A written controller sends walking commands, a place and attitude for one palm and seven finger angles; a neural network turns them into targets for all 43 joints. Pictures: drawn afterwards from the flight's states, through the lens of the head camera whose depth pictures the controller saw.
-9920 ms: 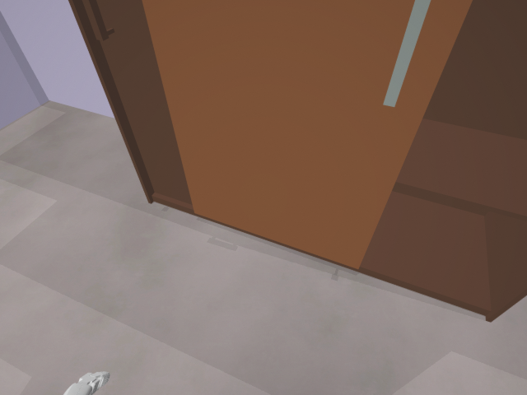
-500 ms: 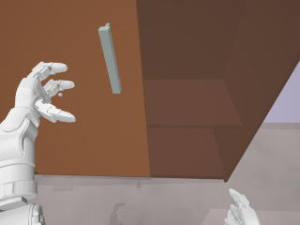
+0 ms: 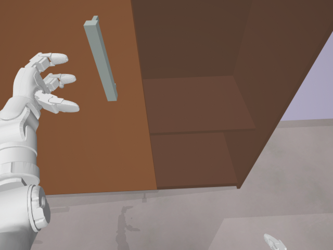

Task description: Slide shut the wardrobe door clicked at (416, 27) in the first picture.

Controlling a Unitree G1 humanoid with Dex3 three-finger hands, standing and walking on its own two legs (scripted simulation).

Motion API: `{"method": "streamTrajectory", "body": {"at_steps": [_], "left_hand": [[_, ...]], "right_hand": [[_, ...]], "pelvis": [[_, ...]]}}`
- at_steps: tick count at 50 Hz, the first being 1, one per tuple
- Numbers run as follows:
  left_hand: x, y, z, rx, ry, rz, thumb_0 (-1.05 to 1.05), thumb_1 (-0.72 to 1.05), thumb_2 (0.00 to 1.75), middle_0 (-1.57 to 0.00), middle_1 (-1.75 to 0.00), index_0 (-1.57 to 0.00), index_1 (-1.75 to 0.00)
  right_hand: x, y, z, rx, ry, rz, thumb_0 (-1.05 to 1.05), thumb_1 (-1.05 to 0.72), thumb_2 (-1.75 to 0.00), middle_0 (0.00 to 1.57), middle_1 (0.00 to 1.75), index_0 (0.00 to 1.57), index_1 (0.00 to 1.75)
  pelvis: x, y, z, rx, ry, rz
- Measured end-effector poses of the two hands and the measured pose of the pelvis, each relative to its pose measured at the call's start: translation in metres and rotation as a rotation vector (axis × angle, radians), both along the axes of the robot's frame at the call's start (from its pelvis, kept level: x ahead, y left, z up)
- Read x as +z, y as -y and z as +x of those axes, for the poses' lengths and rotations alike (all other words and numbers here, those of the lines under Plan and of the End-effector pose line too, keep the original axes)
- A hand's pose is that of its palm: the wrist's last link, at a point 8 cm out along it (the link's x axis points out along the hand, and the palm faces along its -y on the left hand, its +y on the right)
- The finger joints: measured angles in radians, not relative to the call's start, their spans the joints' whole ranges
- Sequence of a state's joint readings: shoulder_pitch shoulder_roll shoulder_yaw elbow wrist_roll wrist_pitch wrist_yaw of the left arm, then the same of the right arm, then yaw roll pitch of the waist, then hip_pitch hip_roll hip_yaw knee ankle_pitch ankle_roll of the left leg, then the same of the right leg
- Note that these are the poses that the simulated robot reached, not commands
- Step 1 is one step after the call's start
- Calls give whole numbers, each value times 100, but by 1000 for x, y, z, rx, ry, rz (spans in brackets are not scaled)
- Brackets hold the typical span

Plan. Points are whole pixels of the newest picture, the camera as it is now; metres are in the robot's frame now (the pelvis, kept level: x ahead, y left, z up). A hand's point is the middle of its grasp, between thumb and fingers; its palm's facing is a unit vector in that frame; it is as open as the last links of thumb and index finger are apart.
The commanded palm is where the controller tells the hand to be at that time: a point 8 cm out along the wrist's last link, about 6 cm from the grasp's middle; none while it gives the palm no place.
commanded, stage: move the hooked fingers beside the handle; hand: left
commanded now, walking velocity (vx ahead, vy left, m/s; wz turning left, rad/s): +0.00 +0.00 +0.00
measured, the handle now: (104, 61) +0.55 +0.18 +0.18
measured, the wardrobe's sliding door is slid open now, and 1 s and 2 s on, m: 0.51 0.51 0.51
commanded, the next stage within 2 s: feel for the door with the fingertips in 1.48 s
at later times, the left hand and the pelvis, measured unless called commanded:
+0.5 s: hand (74, 68) +0.48 +0.23 +0.21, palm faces +0.07 -1.00 +0.00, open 14.0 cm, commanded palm +0.46 +0.29 +0.19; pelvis +0.01 +0.01 +0.00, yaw -1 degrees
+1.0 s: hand (75, 72) +0.48 +0.23 +0.20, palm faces +0.06 -1.00 -0.02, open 14.0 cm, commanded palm +0.46 +0.28 +0.19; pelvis +0.02 +0.01 +0.00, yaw -1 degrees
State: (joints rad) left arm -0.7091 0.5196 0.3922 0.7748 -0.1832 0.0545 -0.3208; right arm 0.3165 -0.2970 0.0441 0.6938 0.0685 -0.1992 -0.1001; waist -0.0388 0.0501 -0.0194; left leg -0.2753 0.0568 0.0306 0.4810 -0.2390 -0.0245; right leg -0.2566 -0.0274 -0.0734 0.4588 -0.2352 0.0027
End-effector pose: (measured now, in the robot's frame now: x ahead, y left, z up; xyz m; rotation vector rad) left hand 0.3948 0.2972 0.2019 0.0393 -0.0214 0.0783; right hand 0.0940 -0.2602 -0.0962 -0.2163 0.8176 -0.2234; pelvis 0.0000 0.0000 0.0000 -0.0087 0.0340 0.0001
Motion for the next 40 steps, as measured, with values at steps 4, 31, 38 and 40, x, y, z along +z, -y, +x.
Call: {"method": "streamTrajectory", "body": {"at_steps": [4, 31, 38, 40], "left_hand": [[3, 6, 14, -12, 23, 2, -1, -50, 30, -30, -120, -30, -120], [-8, 9, 74, -11, -36, 6, -1, -50, 30, -30, -120, -30, -120], [-6, 4, 64, -7, 46, -37, -1, -50, 30, -30, -120, -30, -120], [-8, 1, 62, -3, 19, -29, -1, -50, 30, -30, -120, -30, -120]], "right_hand": [[-2, 0, -9, -17, -33, 0, 1, -90, -90, 20, 30, 20, 30], [-12, -2, -48, -96, -216, -9, 0, -90, -90, 20, 30, 20, 30], [-12, -6, -53, -119, -237, 7, 0, -90, -90, 20, 30, 20, 30], [-11, -6, -50, -114, -231, 8, 1, -90, -90, 20, 30, 20, 30]], "pelvis": [[0, -2, 4, -6, -12, 0], [-3, -12, 16, -26, -90, -3], [-2, -12, 22, -37, -76, -4], [-2, -12, 22, -31, -73, -6]]}}
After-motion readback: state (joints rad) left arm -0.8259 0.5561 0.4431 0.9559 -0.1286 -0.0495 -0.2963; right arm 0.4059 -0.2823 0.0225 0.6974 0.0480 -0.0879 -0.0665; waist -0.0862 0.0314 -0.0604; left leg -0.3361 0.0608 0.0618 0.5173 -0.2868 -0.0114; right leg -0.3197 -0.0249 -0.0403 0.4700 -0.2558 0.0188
